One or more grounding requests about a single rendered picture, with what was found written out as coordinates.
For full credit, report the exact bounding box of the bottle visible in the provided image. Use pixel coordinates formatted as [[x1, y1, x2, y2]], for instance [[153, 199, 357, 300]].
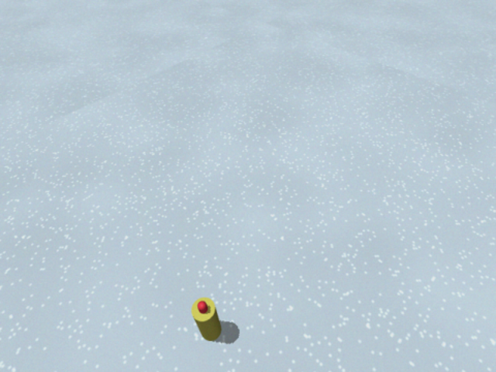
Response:
[[191, 298, 222, 341]]

